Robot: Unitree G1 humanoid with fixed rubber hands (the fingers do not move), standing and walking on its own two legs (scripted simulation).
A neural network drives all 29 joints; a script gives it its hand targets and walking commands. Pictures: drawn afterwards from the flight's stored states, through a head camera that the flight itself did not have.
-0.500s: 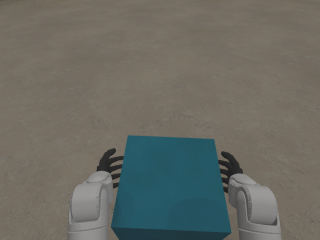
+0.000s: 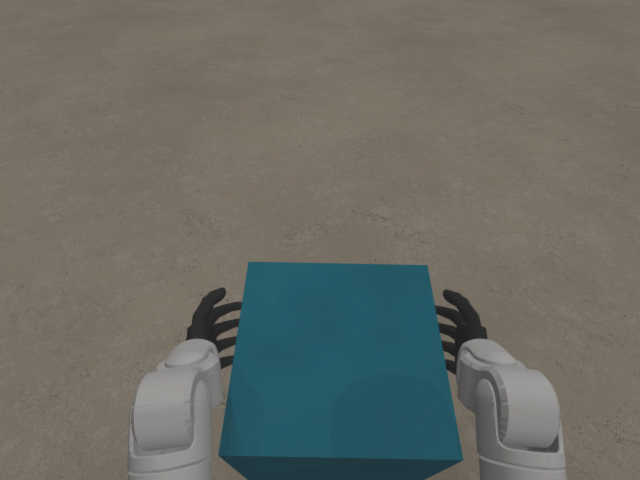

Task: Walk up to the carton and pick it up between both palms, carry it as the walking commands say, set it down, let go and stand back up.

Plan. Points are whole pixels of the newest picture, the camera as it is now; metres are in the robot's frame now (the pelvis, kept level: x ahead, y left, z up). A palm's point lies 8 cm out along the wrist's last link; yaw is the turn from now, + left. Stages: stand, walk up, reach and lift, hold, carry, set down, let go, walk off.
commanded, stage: carry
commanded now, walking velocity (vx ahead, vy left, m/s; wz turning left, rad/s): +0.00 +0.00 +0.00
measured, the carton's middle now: (334, 383) +0.26 +0.00 +0.00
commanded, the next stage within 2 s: none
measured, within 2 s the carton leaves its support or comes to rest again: neither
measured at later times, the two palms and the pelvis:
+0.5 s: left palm (196, 341) +0.28 +0.17 +0.08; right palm (454, 342) +0.28 -0.13 +0.08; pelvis +0.01 +0.01 +0.00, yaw +0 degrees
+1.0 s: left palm (205, 340) +0.28 +0.16 +0.08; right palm (463, 340) +0.28 -0.14 +0.08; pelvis +0.02 +0.00 +0.00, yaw +0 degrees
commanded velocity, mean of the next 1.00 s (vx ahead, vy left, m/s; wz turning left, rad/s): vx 0.00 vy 0.00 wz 0.00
